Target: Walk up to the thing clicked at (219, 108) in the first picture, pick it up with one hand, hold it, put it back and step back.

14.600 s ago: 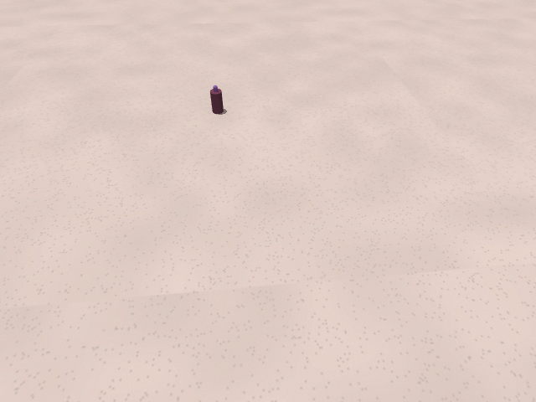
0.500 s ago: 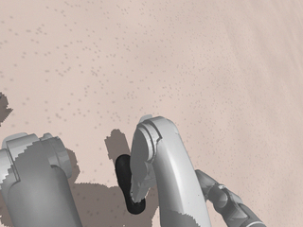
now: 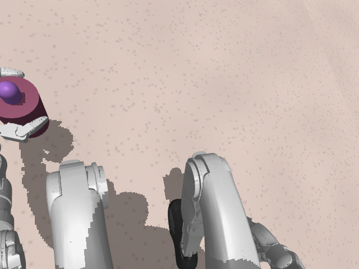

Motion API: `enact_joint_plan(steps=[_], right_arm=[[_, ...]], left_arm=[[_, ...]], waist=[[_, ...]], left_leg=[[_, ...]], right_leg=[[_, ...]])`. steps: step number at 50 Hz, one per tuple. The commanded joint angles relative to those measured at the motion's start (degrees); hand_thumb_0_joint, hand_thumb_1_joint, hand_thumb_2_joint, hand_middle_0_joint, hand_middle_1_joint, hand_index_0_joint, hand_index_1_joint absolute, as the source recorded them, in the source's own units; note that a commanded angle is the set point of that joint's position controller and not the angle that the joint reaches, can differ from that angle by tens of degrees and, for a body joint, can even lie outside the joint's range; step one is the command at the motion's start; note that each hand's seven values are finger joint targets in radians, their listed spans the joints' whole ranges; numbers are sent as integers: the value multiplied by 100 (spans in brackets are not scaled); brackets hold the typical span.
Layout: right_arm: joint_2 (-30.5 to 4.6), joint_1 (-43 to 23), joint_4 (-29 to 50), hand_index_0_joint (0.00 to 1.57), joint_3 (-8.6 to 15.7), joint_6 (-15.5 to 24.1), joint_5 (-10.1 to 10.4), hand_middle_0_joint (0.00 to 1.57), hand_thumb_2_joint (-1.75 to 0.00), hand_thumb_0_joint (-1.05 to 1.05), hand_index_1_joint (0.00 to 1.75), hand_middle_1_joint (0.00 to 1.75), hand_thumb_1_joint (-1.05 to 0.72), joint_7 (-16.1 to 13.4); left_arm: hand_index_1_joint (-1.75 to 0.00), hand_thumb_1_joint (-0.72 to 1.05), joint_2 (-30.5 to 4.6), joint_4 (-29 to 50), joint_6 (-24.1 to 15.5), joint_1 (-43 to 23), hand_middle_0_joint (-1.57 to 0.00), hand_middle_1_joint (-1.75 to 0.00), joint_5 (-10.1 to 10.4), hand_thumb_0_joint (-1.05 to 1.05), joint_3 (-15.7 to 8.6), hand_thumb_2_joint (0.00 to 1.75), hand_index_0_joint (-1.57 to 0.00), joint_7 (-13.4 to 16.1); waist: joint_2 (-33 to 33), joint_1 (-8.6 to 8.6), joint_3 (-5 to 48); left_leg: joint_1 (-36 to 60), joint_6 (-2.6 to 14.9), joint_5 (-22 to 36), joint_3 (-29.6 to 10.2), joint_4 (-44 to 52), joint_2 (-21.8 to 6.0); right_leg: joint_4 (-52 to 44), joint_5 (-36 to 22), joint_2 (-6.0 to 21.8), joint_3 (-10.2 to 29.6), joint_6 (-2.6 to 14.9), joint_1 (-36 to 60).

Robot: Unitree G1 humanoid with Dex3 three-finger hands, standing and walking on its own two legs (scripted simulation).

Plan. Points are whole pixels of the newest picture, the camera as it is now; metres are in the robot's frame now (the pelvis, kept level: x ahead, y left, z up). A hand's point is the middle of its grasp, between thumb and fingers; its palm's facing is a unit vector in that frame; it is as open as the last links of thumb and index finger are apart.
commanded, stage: settle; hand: left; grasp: from the side
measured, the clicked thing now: (20, 107) +0.43 +0.30 -0.10
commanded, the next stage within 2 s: lift in 1.16 s
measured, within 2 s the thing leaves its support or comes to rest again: neither
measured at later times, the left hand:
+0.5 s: hand (11, 87) +0.43 +0.29 -0.01, palm faces +0.27 -0.96 -0.09, open 10.7 cm
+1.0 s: hand (7, 78) +0.43 +0.28 +0.02, palm faces +0.29 -0.95 -0.08, open 10.7 cm
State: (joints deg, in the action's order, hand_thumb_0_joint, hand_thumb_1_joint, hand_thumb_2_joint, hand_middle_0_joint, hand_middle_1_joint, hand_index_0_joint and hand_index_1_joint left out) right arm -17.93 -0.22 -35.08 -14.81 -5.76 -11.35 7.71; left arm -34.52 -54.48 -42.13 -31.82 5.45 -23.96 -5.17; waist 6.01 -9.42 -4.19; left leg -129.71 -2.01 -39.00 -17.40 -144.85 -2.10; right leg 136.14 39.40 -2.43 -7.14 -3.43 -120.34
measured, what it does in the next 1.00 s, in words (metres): rises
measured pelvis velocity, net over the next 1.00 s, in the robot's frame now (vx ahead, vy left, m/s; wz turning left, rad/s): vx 0.01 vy -0.02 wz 0.12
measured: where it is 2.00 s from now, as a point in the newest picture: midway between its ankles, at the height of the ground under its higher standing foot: (138, 258)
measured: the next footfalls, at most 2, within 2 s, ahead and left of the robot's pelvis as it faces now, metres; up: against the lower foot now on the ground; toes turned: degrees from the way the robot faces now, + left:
none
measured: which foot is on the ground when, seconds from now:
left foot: down 0.00-1.00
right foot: down 0.00-1.00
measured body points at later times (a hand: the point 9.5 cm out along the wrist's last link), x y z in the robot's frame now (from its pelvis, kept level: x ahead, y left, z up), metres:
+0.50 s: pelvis +0.01 -0.02 +0.03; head +0.22 +0.07 +0.42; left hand +0.41 +0.34 +0.00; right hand +0.18 -0.27 -0.08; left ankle +0.08 +0.14 -0.28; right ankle +0.12 -0.14 -0.28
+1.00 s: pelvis +0.01 -0.02 +0.05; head +0.21 +0.05 +0.45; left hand +0.40 +0.33 +0.03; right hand +0.17 -0.27 -0.07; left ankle +0.08 +0.14 -0.28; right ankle +0.12 -0.14 -0.28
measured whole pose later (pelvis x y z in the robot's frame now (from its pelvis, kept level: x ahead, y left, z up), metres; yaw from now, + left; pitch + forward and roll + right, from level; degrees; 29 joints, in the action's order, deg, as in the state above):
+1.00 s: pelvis +0.01 -0.02 +0.05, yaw +7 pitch +31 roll -5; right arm -16.5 4.5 -37.7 -3.2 -3.5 -5.1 3.1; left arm -25.6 -49.8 -31.7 -34.2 5.9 -26.4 -11.5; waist 0.4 -6.7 5.3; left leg -124.5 -3.6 -39.1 -9.7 -131.9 -3.2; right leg 129.8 41.3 0.0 -2.3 -1.9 -119.9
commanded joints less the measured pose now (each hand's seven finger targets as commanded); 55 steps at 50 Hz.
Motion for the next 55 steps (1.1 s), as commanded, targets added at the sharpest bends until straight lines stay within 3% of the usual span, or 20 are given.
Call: enact_joint_plan(steps=[1, 2, 7, 12, 15, 17, 20, 21, 23, 24, 25, 26, 30, 33, 37, 40, 42, 45, 49, 55], right_arm=[[-1517, 474, 287, 20, 842, 48, 133, 20, -90, 0, 30, 30, -89, -145], [-1511, 497, 303, 20, 895, 52, 171, 20, -90, 0, 30, 30, -89, -154], [-1436, 647, 267, 20, 1075, 95, 349, 20, -90, 0, 30, 30, -90, -238], [-1281, 833, 168, 20, 1202, 110, 433, 20, -90, 0, 30, 30, -89, -322], [-1230, 882, 91, 20, 1248, 142, 453, 20, -90, 0, 30, 30, -90, -344], [-1216, 943, 108, 20, 1311, 149, 476, 20, -90, 0, 30, 30, -90, -371], [-1156, 907, 116, 20, 1344, 176, 489, 20, -90, 0, 30, 30, -90, -384], [-1164, 907, 124, 20, 1362, 179, 508, 20, -90, 0, 30, 30, -90, -391], [-1157, 913, 147, 20, 1385, 180, 521, 20, -90, 0, 30, 30, -90, -412], [-1171, 891, 166, 20, 1412, 196, 547, 20, -90, 0, 30, 30, -90, -410], [-1139, 920, 161, 20, 1405, 204, 537, 20, -90, 0, 30, 30, -90, -415], [-1154, 1002, 132, 20, 1454, 202, 533, 20, -90, 0, 30, 30, -91, -431], [-1098, 988, 133, 20, 1496, 246, 580, 20, -90, 0, 30, 30, -91, -455], [-1093, 1000, 134, 20, 1533, 260, 576, 20, -90, 0, 30, 30, -91, -484], [-1058, 1021, 129, 20, 1571, 298, 607, 20, -91, 0, 30, 30, -91, -503], [-1074, 1064, 143, 20, 1592, 311, 614, 20, -91, 0, 30, 30, -91, -517], [-1066, 1155, 80, 20, 1618, 305, 598, 20, -91, 0, 30, 30, -91, -522], [-1048, 1129, 60, 20, 1605, 330, 615, 20, -90, 0, 30, 30, -91, -519], [-983, 1179, 33, 20, 1617, 342, 599, 20, -90, 0, 30, 30, -91, -518], [-1007, 1171, 18, 20, 1634, 378, 628, 20, -90, 0, 30, 30, -90, -538]], left_arm=[[-136, 17, -1228, 1820, -368, -1833, -122, -135, 147, 0, -234, 122, -122, -64], [-136, 18, -960, 1661, -287, -1595, -121, -135, 177, 0, -103, 122, -122, -128], [-136, 12, -817, 1806, -72, -1625, -122, -135, 349, 0, -204, 121, -122, -284], [-135, 7, -968, 2277, 22, -1824, -118, -134, 331, 0, -340, 121, -119, -310], [-134, 5, -675, 2085, 99, -1867, -118, -133, 345, 0, -189, 120, -118, -417], [-135, 2, -969, 2033, 148, -1667, -117, -133, 352, 0, -532, 120, -117, -434], [-134, -1, -812, 2200, 179, -1989, -116, -132, 360, 0, -397, 119, -116, -521], [-134, -1, -662, 1786, 254, -1649, -115, -132, 341, 0, -377, 119, -115, -541], [-134, -3, -934, 2023, 257, -1806, -115, -132, 328, 0, -591, 119, -115, -516], [-133, -3, -660, 1596, 330, -1523, -115, -132, 332, 0, -455, 119, -115, -554], [-133, -1, -677, 2015, 286, -1873, -114, -131, 341, 0, -425, 119, -114, -571], [-135, -3, -959, 2264, 268, -1995, -116, -132, 326, 0, -657, 120, -115, -552], [-135, -2, -577, 1810, 395, -1780, -116, -133, 360, 0, -483, 121, -116, -623], [-135, -4, -903, 2110, 366, -1974, -117, -133, 294, 0, -651, 120, -117, -581], [-137, -5, -640, 2034, 425, -2033, -119, -134, 352, 0, -585, 122, -118, -600], [-138, -1, -639, 1902, 447, -1842, -120, -136, 273, 0, -562, 125, -119, -592], [-140, 0, -810, 2360, 407, -2238, -121, -137, 257, 0, -610, 126, -120, -600], [-143, 1, -504, 1812, 489, -2017, -124, -140, 285, 0, -522, 130, -123, -615], [-143, -1, -714, 2063, 407, -2294, -124, -141, 245, 0, -615, 130, -123, -584], [-141, 0, -623, 1808, 406, -2344, -122, -139, 258, 0, -509, 129, -122, -643]], waist=[[-2446, -72, 3783], [-2425, -89, 3798], [-2411, 12, 4120], [-2316, 122, 4418], [-2082, 9, 4404], [-1871, 175, 4625], [-1827, 160, 4684], [-1765, 171, 4582], [-1746, 269, 4709], [-1645, 233, 4592], [-1733, 198, 4649], [-1794, 321, 4920], [-1660, 226, 4740], [-1741, 322, 4879], [-1653, 272, 4828], [-1647, 299, 4841], [-1855, 334, 5116], [-1788, 246, 4775], [-1718, 314, 4910], [-1660, 290, 4857]], left_leg=[[2633, 161, 142, 805, 2036, -65], [2743, 160, 158, 818, 2088, -57], [2936, 157, 393, 919, 2209, -31], [2982, 195, 664, 1067, 2269, -19], [2851, 238, 687, 1114, 2239, -10], [2840, 268, 774, 1184, 2213, -8], [2776, 280, 745, 1240, 2255, -1], [2800, 282, 750, 1254, 2303, 3], [2759, 288, 777, 1279, 2327, -2], [2756, 293, 769, 1282, 2351, -1], [2804, 279, 775, 1280, 2380, -3], [2992, 280, 893, 1306, 2359, -18], [2935, 304, 868, 1330, 2411, -15], [2974, 297, 824, 1345, 2482, -21], [2969, 309, 711, 1363, 2582, -5], [3130, 297, 886, 1347, 2665, -11], [3439, 280, 1078, 1353, 2675, -16], [3326, 271, 971, 1324, 2740, -5], [3239, 286, 704, 1401, 2794, 14], [3300, 296, 616, 1433, 2851, 28]], right_leg=[[-1242, -772, -147, -474, 531, 1181], [-1273, -777, -132, -465, 533, 1151], [-1301, -912, -78, -368, 558, 1100], [-1481, -1088, -47, -211, 546, 1391], [-1555, -1148, -29, -177, 519, 1505], [-1660, -1183, -22, -114, 483, 1772], [-1715, -1144, -13, -68, 481, 1811], [-1749, -1130, 4, -73, 476, 1809], [-1770, -1123, 4, -45, 475, 1912], [-1776, -1106, 11, -51, 481, 1814], [-1781, -1110, 13, -62, 486, 1864], [-1821, -1224, 13, -4, 475, 1975], [-1880, -1186, 30, 28, 468, 1899], [-1908, -1104, 24, 51, 481, 1964], [-2012, -1002, 42, 66, 480, 1933], [-2007, -1119, 55, 45, 492, 1967], [-1996, -1265, 65, 81, 509, 1968], [-1988, -1155, 82, 47, 522, 1759], [-2133, -930, 73, 102, 509, 1952], [-2213, -831, 89, 120, 511, 1928]])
